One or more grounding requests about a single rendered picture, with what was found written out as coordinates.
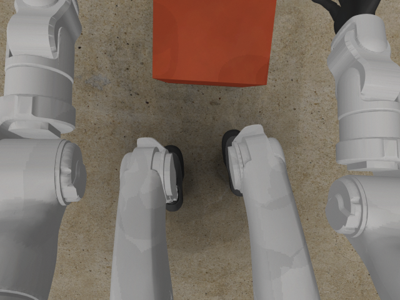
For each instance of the robot right foot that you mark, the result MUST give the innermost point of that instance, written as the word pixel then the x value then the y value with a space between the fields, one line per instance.
pixel 227 140

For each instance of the robot right hand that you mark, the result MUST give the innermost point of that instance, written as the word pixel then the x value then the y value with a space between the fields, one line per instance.
pixel 348 9

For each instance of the robot right forearm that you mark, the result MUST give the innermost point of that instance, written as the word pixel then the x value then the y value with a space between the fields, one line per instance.
pixel 368 97

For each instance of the left robot upper arm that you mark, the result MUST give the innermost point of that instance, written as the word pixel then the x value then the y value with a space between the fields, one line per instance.
pixel 38 179

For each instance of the carton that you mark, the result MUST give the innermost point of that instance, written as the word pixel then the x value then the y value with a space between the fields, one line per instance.
pixel 212 42

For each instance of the robot left forearm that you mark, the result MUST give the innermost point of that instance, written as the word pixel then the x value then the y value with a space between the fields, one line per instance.
pixel 39 70

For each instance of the right robot upper arm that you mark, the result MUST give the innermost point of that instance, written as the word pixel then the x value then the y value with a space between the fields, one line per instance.
pixel 366 209

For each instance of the left robot shin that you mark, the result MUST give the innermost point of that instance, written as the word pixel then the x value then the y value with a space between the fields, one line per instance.
pixel 146 142

